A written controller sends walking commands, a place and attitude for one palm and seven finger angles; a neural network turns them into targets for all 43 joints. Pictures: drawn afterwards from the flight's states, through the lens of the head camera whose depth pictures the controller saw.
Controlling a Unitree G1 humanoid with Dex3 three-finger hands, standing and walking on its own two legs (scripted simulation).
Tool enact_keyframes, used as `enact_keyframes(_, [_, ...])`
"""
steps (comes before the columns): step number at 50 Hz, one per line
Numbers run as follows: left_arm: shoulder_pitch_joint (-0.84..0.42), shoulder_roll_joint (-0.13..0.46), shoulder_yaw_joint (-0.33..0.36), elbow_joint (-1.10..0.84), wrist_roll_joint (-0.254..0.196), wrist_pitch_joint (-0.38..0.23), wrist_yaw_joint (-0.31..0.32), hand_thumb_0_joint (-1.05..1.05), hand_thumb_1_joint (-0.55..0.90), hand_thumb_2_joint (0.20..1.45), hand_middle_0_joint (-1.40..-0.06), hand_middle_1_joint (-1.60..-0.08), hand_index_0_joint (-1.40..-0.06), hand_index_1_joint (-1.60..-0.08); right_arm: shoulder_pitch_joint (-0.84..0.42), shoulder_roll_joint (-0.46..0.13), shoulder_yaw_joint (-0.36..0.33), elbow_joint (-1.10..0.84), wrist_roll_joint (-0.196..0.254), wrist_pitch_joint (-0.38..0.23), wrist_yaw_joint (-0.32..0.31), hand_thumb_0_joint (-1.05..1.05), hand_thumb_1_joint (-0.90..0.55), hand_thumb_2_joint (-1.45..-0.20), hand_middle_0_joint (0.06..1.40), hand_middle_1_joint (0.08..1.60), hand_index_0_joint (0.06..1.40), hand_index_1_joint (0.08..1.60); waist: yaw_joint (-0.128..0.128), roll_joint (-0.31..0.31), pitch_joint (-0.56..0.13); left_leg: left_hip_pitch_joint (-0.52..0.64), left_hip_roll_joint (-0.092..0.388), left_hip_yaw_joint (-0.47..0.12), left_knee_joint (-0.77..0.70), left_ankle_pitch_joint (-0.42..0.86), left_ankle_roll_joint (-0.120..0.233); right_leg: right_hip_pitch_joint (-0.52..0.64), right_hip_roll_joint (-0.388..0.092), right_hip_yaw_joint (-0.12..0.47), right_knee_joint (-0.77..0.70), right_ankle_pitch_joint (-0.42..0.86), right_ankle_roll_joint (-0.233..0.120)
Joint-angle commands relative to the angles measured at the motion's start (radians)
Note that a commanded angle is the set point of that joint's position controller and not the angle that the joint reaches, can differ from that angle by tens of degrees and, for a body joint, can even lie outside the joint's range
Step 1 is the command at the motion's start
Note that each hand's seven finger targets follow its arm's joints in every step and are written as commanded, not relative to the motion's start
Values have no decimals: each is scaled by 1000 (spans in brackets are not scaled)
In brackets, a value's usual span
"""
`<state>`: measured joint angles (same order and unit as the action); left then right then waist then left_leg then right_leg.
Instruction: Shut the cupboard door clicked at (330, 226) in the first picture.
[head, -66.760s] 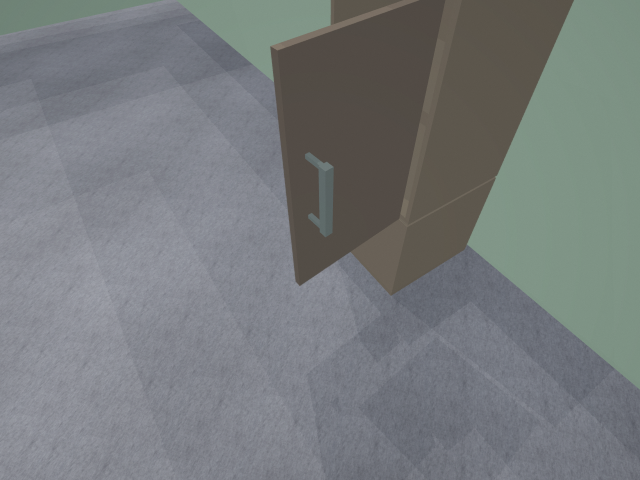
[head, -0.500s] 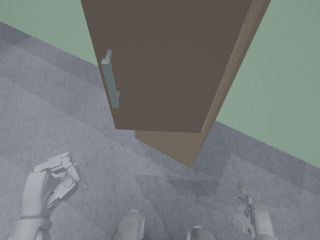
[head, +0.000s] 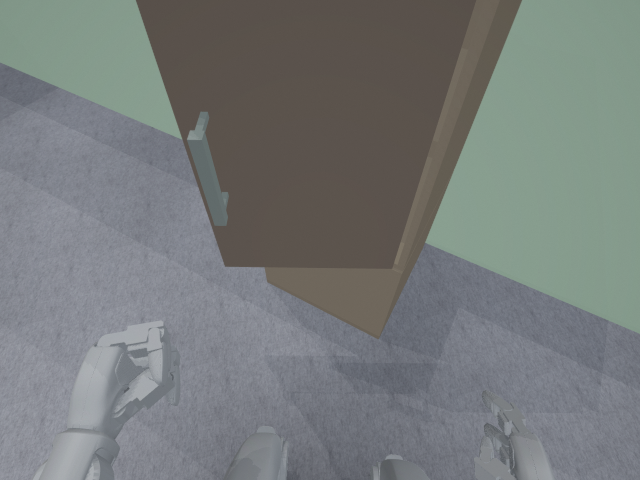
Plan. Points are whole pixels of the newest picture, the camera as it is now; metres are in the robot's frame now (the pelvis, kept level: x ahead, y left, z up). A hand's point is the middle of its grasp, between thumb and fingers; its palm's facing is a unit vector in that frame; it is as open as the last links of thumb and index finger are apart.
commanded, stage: raise the hand and make a fist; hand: left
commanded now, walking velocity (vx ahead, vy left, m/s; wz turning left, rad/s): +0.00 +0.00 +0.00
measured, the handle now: (212, 173) +0.52 +0.20 +0.06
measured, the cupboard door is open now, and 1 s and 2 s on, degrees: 29 29 29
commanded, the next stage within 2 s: bring the fist close to the handle in 0.20 s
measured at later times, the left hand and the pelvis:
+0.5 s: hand (176, 343) +0.25 +0.18 +0.07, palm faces +0.06 -1.00 -0.05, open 3.1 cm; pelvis +0.00 -0.01 -0.01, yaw +0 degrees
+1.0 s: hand (221, 266) +0.36 +0.15 +0.05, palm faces +0.02 -1.00 -0.02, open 3.1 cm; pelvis +0.01 +0.00 +0.01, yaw -1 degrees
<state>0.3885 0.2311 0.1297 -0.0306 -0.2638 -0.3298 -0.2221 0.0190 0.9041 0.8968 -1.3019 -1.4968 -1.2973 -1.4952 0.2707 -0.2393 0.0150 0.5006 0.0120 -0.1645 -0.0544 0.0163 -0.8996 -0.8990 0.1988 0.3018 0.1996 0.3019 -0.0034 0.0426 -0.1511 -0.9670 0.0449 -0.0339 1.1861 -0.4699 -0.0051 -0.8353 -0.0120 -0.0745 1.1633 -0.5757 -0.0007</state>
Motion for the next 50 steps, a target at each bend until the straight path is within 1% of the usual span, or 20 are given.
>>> enact_keyframes(1, [-70,148,134,-285,-35,-139,40,0,900,900,-1300,-1500,-1300,-1500,-70,-110,-55,-156,-5,-64,-15,0,-900,-900,200,300,200,300,23,11,-226,225,-38,-6,-164,148,24,58,43,37,-185,181,-25])
enact_keyframes(2, [-73,164,148,-291,-32,-155,55,0,900,900,-1300,-1500,-1300,-1500,-70,-110,-54,-149,-8,-64,-15,0,-900,-900,200,300,200,300,27,31,-218,214,-38,-9,-161,146,24,55,46,35,-179,173,-29])
enact_keyframes(4, [-59,117,112,-245,-29,-170,62,0,900,900,-1300,-1500,-1300,-1500,-75,-107,-53,-143,-9,-65,-8,0,-900,-900,200,300,200,300,13,24,-185,206,-39,-6,-159,129,23,29,43,34,-181,164,-25])
enact_keyframes(8, [-18,75,46,-157,-21,-132,19,0,900,900,-1300,-1500,-1300,-1500,-67,-120,-59,-144,1,-58,-4,0,-900,-900,200,300,200,300,-4,-20,-144,159,-39,4,-148,84,26,22,34,66,-221,100,-16])
enact_keyframes(12, [-37,124,76,-185,-28,-90,-12,0,900,900,-1300,-1500,-1300,-1500,-56,-123,-62,-154,7,-53,-14,0,-900,-900,200,300,200,300,3,-49,-184,153,-42,11,-134,116,32,79,28,98,-239,127,-11])
enact_keyframes(15, [-78,139,108,-241,-34,-115,9,0,900,900,-1300,-1500,-1300,-1500,-66,-113,-58,-156,3,-53,-17,0,-900,-900,200,300,200,300,11,-31,-199,177,-40,9,-133,146,30,81,28,91,-221,181,-11])
enact_keyframes(17, [-176,164,134,-248,-31,-143,35,0,900,900,-1300,-1500,-1300,-1500,-64,-112,-53,-138,-5,-53,-21,0,-900,-900,200,300,200,300,-2,-19,-182,160,-38,5,-115,140,31,52,35,83,-203,171,-15])
enact_keyframes(19, [-259,136,113,-198,-21,-166,49,0,900,900,-1300,-1500,-1300,-1500,-66,-112,-50,-118,-8,-58,-20,0,-900,-900,200,300,200,300,-21,-19,-162,152,-34,-1,-104,114,28,2,36,76,-190,138,-16])
enact_keyframes(21, [-268,101,80,-148,-18,-170,42,0,900,900,-1300,-1500,-1300,-1500,-63,-115,-51,-106,-6,-63,-17,0,-900,-900,200,300,200,300,-23,1,-166,162,-34,-2,-107,107,27,-16,39,67,-185,137,-20])
enact_keyframes(25, [-327,102,42,-68,-10,-98,2,0,900,900,-1300,-1500,-1300,-1500,-49,-130,-51,-104,4,-56,-20,0,-900,-900,200,300,200,300,-25,-11,-209,165,-35,6,-121,110,32,25,32,82,-209,146,-14])
enact_keyframes(27, [-371,138,66,-40,-2,-58,-3,0,900,900,-1300,-1500,-1300,-1500,-41,-137,-52,-102,7,-50,-26,0,-900,-900,200,300,200,300,-19,-15,-235,171,-33,6,-126,123,35,44,34,89,-215,157,-14])
enact_keyframes(30, [-468,139,83,-48,-2,-35,27,0,900,900,-1300,-1500,-1300,-1500,-49,-129,-50,-98,8,-44,-25,0,-900,-900,200,300,200,300,-11,-3,-270,225,-33,4,-152,158,31,64,33,65,-205,217,-15])
enact_keyframes(32, [-484,153,113,-62,-1,-45,61,0,900,900,-1300,-1500,-1300,-1500,-49,-128,-50,-97,4,-41,-23,0,-900,-900,200,300,200,300,3,12,-302,258,-31,-4,-166,201,29,80,38,44,-185,266,-20])
enact_keyframes(36, [-565,118,98,45,22,-74,112,0,900,900,-1300,-1500,-1300,-1500,-43,-123,-48,-67,-5,-26,-11,0,-900,-900,200,300,200,300,-15,-10,-267,254,-30,1,-171,205,23,56,35,37,-184,285,-15])
enact_keyframes(37, [-593,119,88,69,33,-79,117,0,900,900,-1300,-1500,-1300,-1500,-33,-127,-50,-61,-5,-23,-9,0,-900,-900,200,300,200,300,-25,-14,-256,254,-29,-2,-170,208,25,47,37,34,-182,286,-17])
enact_keyframes(39, [-576,97,63,128,54,-80,115,0,900,900,-1300,-1500,-1300,-1500,-29,-130,-54,-58,-7,-14,0,0,-900,-900,200,300,200,300,-20,-6,-255,263,-28,4,-180,206,22,42,33,36,-188,290,-17])
enact_keyframes(40, [-611,77,33,147,59,-77,108,0,900,900,-1300,-1500,-1300,-1500,-23,-133,-54,-54,-6,-8,2,0,-900,-900,200,300,200,300,-34,-13,-255,269,-28,5,-181,203,25,36,32,35,-193,293,-15])
enact_keyframes(43, [-693,96,44,217,62,-67,98,0,900,900,-1300,-1500,-1300,-1500,-8,-141,-57,-46,-2,7,2,0,-900,-900,200,300,200,300,-41,-41,-246,264,-27,5,-190,190,24,44,32,39,-209,288,-14])
enact_keyframes(46, [-844,114,65,223,59,-88,111,0,900,900,-1300,-1500,-1300,-1500,-10,-141,-59,-32,-2,14,-3,0,-900,-900,200,300,200,300,-47,-12,-284,292,-26,4,-192,191,22,36,31,41,-207,284,-16])
enact_keyframes(50, [-912,147,116,245,65,-143,147,0,900,900,-1300,-1500,-1300,-1500,-1,-138,-63,-12,-11,19,1,0,-900,-900,200,300,200,300,-33,7,-375,337,-24,4,-180,259,17,55,32,40,-182,349,-18])
